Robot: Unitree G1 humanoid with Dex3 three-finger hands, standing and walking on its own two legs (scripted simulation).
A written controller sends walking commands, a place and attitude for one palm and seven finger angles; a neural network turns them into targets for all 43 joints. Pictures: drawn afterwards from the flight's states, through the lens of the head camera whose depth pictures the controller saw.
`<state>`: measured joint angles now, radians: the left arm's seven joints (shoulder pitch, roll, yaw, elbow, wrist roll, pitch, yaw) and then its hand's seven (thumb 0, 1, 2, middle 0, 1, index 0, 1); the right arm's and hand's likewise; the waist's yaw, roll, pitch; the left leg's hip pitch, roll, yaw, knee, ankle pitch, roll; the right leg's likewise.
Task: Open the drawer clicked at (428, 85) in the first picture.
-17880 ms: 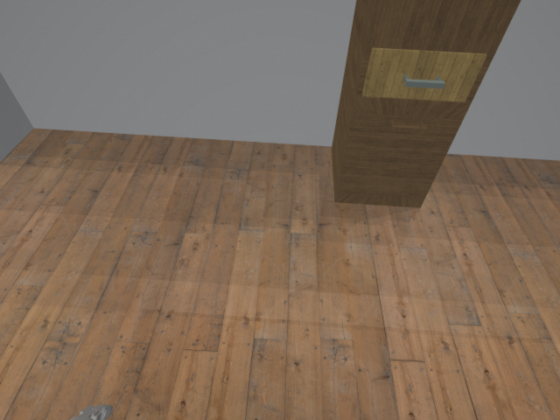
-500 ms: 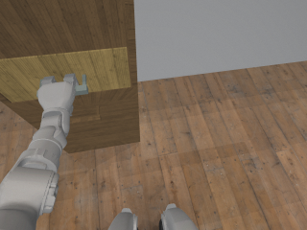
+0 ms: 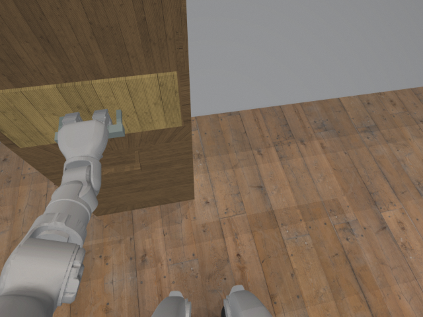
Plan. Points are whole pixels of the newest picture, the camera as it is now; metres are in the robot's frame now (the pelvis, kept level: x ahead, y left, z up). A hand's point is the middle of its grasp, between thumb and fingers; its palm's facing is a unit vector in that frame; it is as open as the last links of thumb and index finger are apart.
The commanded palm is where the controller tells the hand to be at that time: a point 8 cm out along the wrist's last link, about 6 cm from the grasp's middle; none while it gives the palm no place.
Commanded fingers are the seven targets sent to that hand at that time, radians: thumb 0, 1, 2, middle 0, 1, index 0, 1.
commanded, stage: pull the drawer open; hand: left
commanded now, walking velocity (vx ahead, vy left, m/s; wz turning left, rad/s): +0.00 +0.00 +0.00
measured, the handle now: (91, 126) +0.51 +0.24 -0.01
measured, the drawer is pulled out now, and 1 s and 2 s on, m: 0.00 0.12 0.24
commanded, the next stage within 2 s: none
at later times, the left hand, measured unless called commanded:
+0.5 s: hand (95, 179) +0.39 +0.22 -0.04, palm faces -0.02 -0.06 -1.00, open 5.4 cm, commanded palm +0.36 +0.22 +0.02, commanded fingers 0.00 0.90 0.90 -0.40 -1.35 -0.40 -1.35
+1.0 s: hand (94, 207) +0.33 +0.21 -0.04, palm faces -0.02 -0.06 -1.00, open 5.3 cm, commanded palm +0.30 +0.21 +0.02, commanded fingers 0.00 0.90 0.90 -0.40 -1.35 -0.40 -1.35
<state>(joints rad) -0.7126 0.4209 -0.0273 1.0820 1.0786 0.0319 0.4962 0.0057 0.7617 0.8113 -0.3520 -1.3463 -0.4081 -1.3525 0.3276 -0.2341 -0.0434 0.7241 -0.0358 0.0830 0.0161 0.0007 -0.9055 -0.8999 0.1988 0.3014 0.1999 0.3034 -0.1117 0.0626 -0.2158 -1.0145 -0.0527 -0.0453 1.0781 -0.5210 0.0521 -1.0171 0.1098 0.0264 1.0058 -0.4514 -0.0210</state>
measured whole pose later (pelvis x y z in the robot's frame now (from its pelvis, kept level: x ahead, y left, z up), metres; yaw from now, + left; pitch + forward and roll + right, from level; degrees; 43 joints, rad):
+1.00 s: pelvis +0.01 +0.00 +0.02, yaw +0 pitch +19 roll -2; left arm -0.17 0.27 -0.11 0.63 1.10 0.11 0.57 0.01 0.76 0.81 -0.32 -1.35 -0.42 -1.35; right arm 0.24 -0.22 -0.04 0.67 -0.02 0.09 0.00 0.00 -0.91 -0.90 0.20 0.30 0.20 0.30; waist -0.04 0.05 -0.22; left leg -0.81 -0.05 -0.02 0.98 -0.51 0.05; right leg -0.83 0.10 0.05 0.94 -0.44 -0.02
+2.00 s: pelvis +0.01 -0.02 +0.01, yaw +0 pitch +16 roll +0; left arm 0.29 0.23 -0.16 0.24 1.13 0.11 0.61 0.02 0.74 0.80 -0.32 -1.35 -0.42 -1.35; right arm 0.11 -0.22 -0.02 0.61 -0.03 0.07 0.02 0.01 -0.91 -0.90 0.20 0.30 0.20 0.30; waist 0.03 0.03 -0.22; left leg -0.76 -0.06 -0.01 1.01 -0.53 0.04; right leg -0.79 0.10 0.05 1.01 -0.49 -0.04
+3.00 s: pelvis -0.01 -0.03 -0.01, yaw +2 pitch +17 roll +1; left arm 0.46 0.25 -0.11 0.08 1.11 0.04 0.62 0.01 0.57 0.75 -0.36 -1.32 -0.39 -1.31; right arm 0.09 -0.24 -0.03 0.59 -0.06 0.05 0.00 0.01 -0.91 -0.90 0.20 0.30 0.20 0.30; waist 0.06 0.04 -0.21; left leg -0.86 -0.07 -0.02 1.12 -0.55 0.02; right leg -0.90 0.09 0.03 1.14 -0.52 -0.06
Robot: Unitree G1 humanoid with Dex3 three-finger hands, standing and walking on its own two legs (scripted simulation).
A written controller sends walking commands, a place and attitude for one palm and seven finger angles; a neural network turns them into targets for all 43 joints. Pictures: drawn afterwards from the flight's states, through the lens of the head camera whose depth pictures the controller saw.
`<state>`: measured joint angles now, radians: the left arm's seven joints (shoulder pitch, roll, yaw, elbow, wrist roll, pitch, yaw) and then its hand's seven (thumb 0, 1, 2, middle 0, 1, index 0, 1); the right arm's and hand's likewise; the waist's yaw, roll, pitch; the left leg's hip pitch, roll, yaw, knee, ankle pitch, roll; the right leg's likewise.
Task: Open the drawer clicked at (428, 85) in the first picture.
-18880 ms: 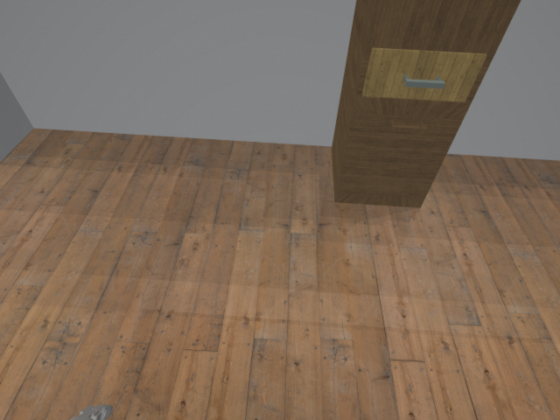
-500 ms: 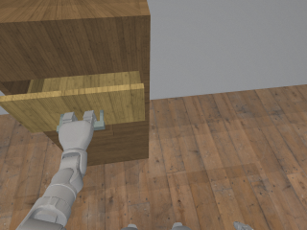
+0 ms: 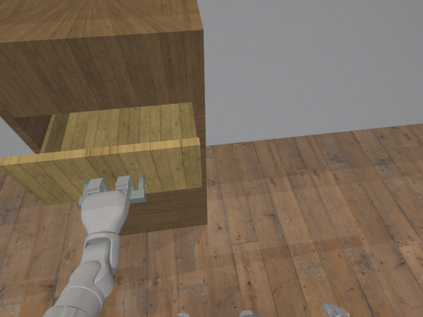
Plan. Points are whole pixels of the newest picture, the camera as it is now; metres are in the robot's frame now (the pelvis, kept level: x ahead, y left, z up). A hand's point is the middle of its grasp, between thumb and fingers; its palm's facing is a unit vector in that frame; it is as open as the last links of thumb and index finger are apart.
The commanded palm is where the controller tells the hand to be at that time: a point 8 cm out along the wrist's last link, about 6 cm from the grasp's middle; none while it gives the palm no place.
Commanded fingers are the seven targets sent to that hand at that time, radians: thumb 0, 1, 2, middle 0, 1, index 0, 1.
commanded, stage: pull the drawer open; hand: left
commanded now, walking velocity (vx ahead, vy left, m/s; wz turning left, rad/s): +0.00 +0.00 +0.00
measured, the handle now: (114, 190) +0.38 +0.23 -0.03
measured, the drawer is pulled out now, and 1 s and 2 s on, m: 0.12 0.24 0.30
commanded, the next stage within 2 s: open the thumb to release the handle in 1.68 s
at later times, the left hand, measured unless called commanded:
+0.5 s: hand (114, 243) +0.27 +0.21 -0.05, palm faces -0.02 -0.05 -1.00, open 5.4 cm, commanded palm +0.23 +0.20 +0.00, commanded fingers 0.00 0.90 0.90 -0.40 -1.35 -0.40 -1.35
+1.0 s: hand (112, 274) +0.21 +0.20 -0.05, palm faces +0.00 -0.09 -1.00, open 5.5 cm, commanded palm +0.17 +0.20 +0.00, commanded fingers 0.00 0.90 0.90 -0.40 -1.35 -0.40 -1.35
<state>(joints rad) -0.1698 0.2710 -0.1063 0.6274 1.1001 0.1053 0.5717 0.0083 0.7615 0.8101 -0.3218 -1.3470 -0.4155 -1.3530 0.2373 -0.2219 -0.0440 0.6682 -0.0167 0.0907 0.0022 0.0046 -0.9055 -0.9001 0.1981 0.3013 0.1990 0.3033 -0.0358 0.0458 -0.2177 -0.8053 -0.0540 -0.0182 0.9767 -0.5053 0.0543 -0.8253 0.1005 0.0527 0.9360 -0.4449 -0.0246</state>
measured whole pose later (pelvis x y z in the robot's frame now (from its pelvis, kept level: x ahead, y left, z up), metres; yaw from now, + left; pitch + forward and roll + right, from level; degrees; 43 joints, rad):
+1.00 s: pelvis +0.00 -0.01 -0.01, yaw +1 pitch +16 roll +0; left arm 0.29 0.23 -0.16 0.24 1.13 0.11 0.61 0.02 0.74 0.80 -0.32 -1.35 -0.42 -1.35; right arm 0.11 -0.22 -0.02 0.61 -0.03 0.07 0.02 0.01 -0.91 -0.90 0.20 0.30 0.20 0.30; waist 0.03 0.03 -0.22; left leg -0.76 -0.06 -0.01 1.01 -0.53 0.04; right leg -0.79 0.10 0.05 1.01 -0.49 -0.04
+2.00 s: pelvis -0.02 -0.03 -0.03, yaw +2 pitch +17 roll +1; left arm 0.46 0.25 -0.11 0.08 1.11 0.04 0.62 0.01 0.57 0.75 -0.36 -1.32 -0.39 -1.31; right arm 0.09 -0.24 -0.03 0.59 -0.06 0.05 0.00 0.01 -0.91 -0.90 0.20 0.30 0.20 0.30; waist 0.06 0.04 -0.21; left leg -0.86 -0.07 -0.02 1.12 -0.55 0.02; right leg -0.90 0.09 0.03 1.14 -0.52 -0.06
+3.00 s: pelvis -0.03 -0.02 -0.01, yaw +2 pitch +13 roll +0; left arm 0.34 0.27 -0.17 0.19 1.08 0.10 0.58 0.00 -0.49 0.31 -0.32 -1.20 -0.37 -1.23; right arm 0.10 -0.22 -0.01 0.61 -0.03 0.06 -0.04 0.01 -0.90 -0.90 0.20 0.30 0.20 0.30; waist 0.04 0.04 -0.18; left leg -0.75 -0.07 -0.03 1.01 -0.49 0.03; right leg -0.78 0.09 0.03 1.01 -0.46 -0.05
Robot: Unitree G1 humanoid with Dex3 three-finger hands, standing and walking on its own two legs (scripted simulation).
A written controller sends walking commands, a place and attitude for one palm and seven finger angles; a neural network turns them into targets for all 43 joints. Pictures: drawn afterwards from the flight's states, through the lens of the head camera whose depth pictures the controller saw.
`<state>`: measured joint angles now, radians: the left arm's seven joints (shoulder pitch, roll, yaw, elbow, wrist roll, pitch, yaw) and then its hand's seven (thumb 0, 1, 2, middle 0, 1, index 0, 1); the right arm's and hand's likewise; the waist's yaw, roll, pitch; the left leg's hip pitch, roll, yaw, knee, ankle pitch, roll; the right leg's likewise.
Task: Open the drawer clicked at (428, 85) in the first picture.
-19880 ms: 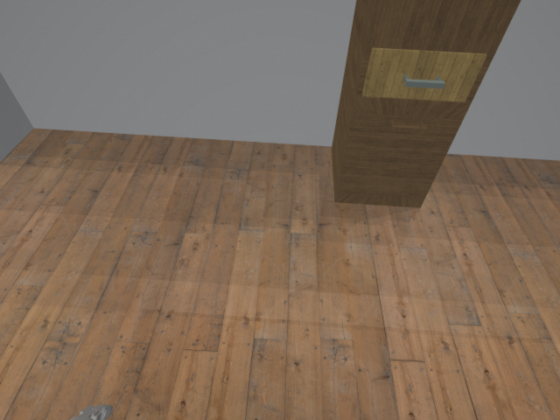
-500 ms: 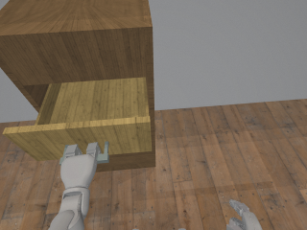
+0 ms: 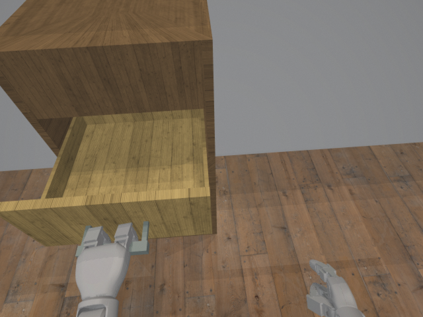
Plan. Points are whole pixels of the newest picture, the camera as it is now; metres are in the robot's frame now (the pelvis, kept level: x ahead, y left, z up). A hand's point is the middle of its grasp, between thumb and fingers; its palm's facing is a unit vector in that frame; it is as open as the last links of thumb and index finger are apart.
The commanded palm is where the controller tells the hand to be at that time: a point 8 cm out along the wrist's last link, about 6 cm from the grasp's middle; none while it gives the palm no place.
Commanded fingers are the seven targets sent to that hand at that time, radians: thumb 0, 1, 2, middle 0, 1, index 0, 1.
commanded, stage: pull the drawer open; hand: left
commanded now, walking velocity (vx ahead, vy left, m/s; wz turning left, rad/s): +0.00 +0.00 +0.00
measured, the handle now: (115, 239) +0.27 +0.22 -0.03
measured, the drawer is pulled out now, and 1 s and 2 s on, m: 0.24 0.30 0.29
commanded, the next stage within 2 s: open the thumb to release the handle in 0.68 s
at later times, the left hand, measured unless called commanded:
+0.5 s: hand (110, 309) +0.15 +0.20 -0.05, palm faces -0.01 -0.10 -0.99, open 5.5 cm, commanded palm +0.11 +0.19 +0.01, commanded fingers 0.00 0.90 0.90 -0.40 -1.35 -0.40 -1.35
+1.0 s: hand (105, 306) +0.16 +0.21 -0.05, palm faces +0.01 -0.08 -1.00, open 6.5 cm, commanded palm +0.12 +0.20 +0.01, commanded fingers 0.00 0.06 0.54 -0.34 -1.26 -0.34 -1.26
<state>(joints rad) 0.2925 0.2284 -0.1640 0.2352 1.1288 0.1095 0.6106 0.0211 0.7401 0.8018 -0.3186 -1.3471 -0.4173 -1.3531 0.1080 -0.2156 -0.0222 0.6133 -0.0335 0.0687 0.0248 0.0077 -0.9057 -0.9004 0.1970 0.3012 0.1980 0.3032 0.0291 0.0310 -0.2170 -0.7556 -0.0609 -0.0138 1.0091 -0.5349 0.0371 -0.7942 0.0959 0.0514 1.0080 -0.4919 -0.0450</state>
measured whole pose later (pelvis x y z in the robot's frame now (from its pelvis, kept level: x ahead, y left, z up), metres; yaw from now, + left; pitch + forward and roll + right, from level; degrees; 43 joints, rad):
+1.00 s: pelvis -0.02 -0.02 -0.02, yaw +1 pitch +17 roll +1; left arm 0.46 0.25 -0.11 0.08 1.11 0.04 0.62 0.01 0.57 0.75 -0.36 -1.32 -0.39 -1.31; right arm 0.09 -0.24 -0.03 0.59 -0.06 0.05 0.00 0.01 -0.91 -0.90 0.20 0.30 0.20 0.30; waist 0.06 0.04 -0.21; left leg -0.86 -0.07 -0.02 1.12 -0.55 0.02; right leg -0.90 0.09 0.03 1.14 -0.52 -0.06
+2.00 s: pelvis -0.03 -0.01 +0.00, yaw +1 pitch +13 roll +0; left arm 0.34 0.27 -0.17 0.19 1.08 0.10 0.58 0.00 -0.49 0.31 -0.32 -1.20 -0.37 -1.23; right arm 0.10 -0.22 -0.01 0.61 -0.03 0.06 -0.04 0.01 -0.90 -0.90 0.20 0.30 0.20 0.30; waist 0.04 0.04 -0.18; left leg -0.75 -0.07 -0.03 1.01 -0.49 0.03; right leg -0.78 0.09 0.03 1.01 -0.46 -0.05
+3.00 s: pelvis -0.01 +0.00 +0.03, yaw +1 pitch +7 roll +0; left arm 0.45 0.31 -0.19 -0.09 1.04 0.13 0.43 0.00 -0.49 0.31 -0.33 -1.20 -0.39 -1.23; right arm 0.10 -0.22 0.00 0.56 -0.02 0.09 0.02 0.01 -0.90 -0.90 0.20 0.30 0.20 0.30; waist 0.08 0.07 -0.13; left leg -0.51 -0.06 -0.03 0.83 -0.45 0.04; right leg -0.54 0.08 0.05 0.83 -0.41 -0.04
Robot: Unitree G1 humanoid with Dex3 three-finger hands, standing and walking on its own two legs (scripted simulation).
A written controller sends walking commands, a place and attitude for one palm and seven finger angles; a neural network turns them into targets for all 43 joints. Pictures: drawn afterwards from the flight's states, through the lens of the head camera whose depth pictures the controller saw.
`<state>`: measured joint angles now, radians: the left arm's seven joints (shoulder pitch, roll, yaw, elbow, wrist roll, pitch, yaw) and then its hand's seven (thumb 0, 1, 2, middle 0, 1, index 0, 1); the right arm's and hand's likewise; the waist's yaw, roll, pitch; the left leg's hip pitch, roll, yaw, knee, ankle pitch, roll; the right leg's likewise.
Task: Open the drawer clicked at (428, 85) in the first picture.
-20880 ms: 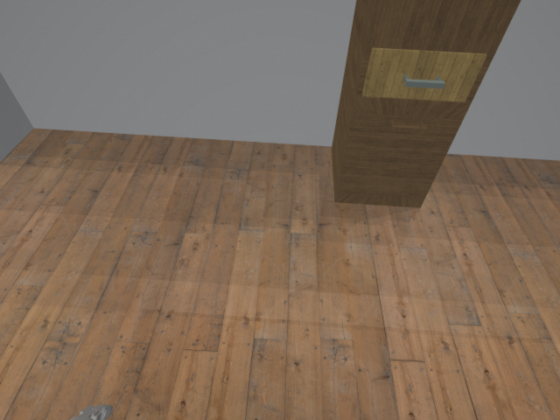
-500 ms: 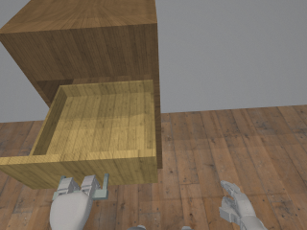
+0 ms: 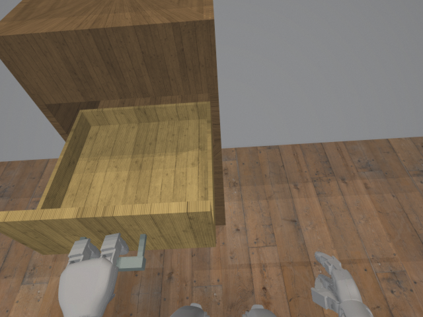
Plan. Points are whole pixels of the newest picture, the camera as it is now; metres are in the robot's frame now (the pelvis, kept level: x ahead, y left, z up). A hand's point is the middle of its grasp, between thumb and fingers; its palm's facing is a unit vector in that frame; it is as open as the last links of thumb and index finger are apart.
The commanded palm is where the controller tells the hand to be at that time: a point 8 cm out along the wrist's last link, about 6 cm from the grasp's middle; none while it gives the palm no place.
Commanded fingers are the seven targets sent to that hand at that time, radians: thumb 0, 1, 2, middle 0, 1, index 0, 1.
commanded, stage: open the thumb to release the handle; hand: left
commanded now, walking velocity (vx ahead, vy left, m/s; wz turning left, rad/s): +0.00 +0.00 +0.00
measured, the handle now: (110, 253) +0.23 +0.22 +0.00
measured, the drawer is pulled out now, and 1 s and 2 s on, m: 0.30 0.29 0.29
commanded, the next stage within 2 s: lift the hand off the handle in 0.28 s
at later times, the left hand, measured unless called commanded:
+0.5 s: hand (108, 283) +0.18 +0.22 -0.03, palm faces +0.02 -0.07 -1.00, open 13.7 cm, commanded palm +0.16 +0.21 +0.02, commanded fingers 0.00 -0.50 0.30 -0.30 -1.20 -0.30 -1.20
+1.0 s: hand (106, 275) +0.19 +0.22 -0.02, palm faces -0.02 -0.10 -0.99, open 13.5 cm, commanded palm +0.17 +0.22 +0.05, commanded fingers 0.00 -0.50 0.30 -0.30 -1.20 -0.30 -1.20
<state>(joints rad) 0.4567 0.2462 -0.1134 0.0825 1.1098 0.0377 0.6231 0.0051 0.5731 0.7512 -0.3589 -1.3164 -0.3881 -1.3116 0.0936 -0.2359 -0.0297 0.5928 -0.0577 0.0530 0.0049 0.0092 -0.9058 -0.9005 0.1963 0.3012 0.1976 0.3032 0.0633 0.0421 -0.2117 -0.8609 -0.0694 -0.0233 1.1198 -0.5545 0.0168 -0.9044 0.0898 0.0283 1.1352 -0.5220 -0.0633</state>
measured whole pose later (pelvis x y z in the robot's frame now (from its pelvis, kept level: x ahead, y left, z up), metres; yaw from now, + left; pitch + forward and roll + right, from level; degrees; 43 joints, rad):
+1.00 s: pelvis -0.01 +0.01 +0.02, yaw +0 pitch +13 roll +0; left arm 0.34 0.27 -0.17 0.19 1.08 0.10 0.58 0.00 -0.49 0.31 -0.32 -1.20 -0.37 -1.23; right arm 0.10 -0.22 -0.01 0.61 -0.03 0.06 -0.04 0.01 -0.90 -0.90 0.20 0.30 0.20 0.30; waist 0.04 0.04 -0.18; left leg -0.75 -0.07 -0.03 1.01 -0.49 0.03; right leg -0.78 0.09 0.03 1.01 -0.46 -0.05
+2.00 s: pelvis +0.01 +0.02 +0.05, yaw -1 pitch +7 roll +0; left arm 0.45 0.31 -0.19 -0.09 1.04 0.13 0.43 0.00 -0.49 0.31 -0.33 -1.20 -0.39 -1.23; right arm 0.10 -0.22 0.00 0.56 -0.02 0.09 0.02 0.01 -0.90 -0.90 0.20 0.30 0.20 0.30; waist 0.08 0.07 -0.13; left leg -0.51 -0.06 -0.03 0.83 -0.45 0.04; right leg -0.54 0.08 0.05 0.83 -0.41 -0.04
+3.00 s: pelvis +0.02 +0.01 +0.07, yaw -1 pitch +3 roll +0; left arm 0.49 0.37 -0.12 -0.33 0.96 0.14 0.24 0.00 -0.49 0.31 -0.32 -1.20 -0.32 -1.20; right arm 0.10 -0.23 0.01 0.57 0.00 0.10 0.03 0.01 -0.91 -0.90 0.20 0.30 0.20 0.30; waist 0.10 0.09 -0.10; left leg -0.32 -0.05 -0.03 0.64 -0.38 0.04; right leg -0.36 0.08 0.06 0.64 -0.34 -0.04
